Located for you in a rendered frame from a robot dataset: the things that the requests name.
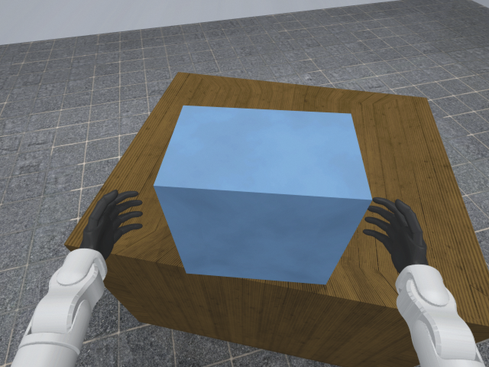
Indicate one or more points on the robot right forearm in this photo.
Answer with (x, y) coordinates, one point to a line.
(440, 336)

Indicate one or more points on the left robot hand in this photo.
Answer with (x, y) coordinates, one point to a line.
(102, 230)

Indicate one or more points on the right robot hand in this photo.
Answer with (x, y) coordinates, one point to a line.
(405, 242)

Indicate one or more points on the carton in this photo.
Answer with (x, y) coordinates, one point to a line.
(262, 194)

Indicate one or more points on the pedestal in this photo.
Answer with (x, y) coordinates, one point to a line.
(352, 320)

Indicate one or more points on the robot left forearm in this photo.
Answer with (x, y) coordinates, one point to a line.
(56, 332)

